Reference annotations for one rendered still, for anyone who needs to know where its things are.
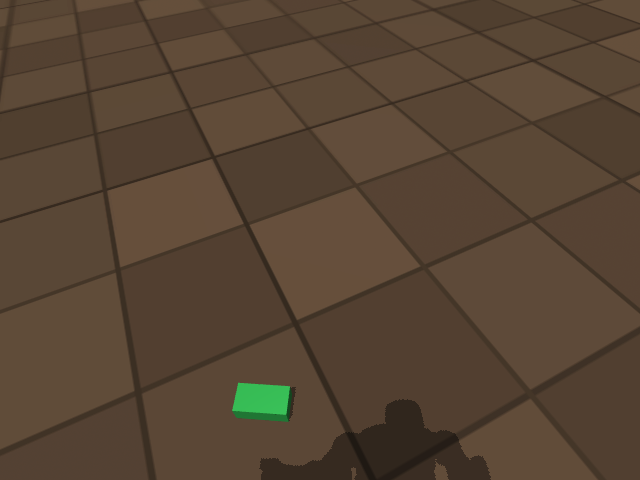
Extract carton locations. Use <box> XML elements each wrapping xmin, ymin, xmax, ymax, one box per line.
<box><xmin>232</xmin><ymin>383</ymin><xmax>292</xmax><ymax>422</ymax></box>

